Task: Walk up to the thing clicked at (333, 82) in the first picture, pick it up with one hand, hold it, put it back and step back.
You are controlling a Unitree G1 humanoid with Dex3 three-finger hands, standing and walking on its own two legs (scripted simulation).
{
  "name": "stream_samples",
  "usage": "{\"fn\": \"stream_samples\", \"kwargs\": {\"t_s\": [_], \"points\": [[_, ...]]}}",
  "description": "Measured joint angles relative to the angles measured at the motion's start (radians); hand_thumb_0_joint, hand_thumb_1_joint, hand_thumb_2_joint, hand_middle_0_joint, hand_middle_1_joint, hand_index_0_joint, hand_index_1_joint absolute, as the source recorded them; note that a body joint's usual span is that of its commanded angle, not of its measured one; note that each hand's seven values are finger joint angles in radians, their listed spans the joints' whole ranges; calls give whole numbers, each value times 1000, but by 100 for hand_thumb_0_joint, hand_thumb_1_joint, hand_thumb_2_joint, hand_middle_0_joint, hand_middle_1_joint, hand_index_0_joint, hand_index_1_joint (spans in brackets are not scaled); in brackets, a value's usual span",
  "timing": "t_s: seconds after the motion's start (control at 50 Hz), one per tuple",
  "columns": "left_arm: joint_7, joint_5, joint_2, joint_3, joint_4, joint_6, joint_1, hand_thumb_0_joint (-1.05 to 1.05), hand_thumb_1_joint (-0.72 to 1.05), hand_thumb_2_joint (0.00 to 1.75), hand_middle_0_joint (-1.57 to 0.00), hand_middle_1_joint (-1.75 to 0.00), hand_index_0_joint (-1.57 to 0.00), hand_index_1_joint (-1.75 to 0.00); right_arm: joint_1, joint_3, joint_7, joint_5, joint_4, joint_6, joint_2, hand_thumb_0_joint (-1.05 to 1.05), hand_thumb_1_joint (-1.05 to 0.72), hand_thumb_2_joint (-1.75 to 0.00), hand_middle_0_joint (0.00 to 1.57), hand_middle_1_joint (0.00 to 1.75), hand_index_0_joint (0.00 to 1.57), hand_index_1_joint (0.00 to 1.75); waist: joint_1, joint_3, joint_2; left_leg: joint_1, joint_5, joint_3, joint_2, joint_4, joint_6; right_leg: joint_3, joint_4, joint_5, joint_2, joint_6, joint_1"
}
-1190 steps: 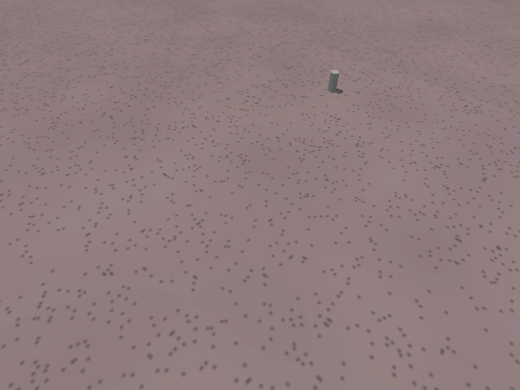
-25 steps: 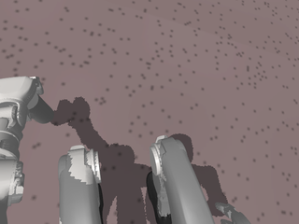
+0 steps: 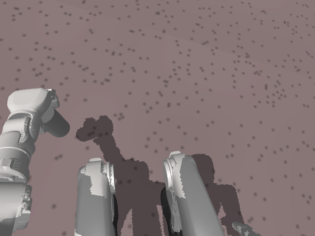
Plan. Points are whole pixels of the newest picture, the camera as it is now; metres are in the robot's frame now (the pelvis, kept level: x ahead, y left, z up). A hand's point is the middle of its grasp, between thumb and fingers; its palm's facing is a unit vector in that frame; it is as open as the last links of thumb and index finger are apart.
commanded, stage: lift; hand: left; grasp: from above
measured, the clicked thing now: (52, 121) +0.45 +0.28 -0.21
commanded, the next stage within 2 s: hold in 1.32 s
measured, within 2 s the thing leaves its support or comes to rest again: neither
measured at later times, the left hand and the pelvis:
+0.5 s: hand out of the picture +0.37 +0.28 +0.05, palm faces -0.42 -0.11 -0.90, open 8.9 cm; pelvis +0.01 +0.01 +0.15, yaw +3 degrees
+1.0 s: hand out of the picture +0.37 +0.26 +0.20, palm faces -0.44 -0.12 -0.89, open 8.9 cm; pelvis +0.05 +0.01 +0.29, yaw +4 degrees
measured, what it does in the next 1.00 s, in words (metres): rises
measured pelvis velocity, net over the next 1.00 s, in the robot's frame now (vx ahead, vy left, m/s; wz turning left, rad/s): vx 0.05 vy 0.01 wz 0.07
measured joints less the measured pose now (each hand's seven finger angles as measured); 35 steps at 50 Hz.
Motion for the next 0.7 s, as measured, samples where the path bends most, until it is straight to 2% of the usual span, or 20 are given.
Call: {"fn": "stream_samples", "kwargs": {"t_s": [0.26,0.52,0.58,0.7], "points": [[-42,-45,-51,-38,-181,36,149,0,3,64,-76,-76,-73,-75,-21,-27,-35,34,-27,24,2,0,-93,-91,21,30,20,30,42,-34,1,216,17,12,2,-191,6,11,-193,22,-6,0,215],[-57,-87,-120,-89,-297,100,317,0,4,62,-78,-73,-75,-74,-20,-27,-92,63,-13,27,25,1,-93,-91,21,30,20,30,64,-32,4,582,68,32,9,-496,8,31,-497,82,-10,-3,572],[-49,-98,-134,-104,-299,105,345,0,3,62,-79,-73,-75,-73,-12,-23,-108,69,-1,23,29,1,-93,-91,21,30,20,30,68,-23,4,689,85,38,12,-582,8,37,-582,102,-10,-4,675],[-44,-97,-155,-125,-247,106,360,-1,2,62,-80,-72,-76,-72,18,-22,-130,76,17,5,31,1,-93,-91,21,30,20,30,71,-15,-1,877,123,50,16,-747,9,50,-746,144,-11,-7,858]]}}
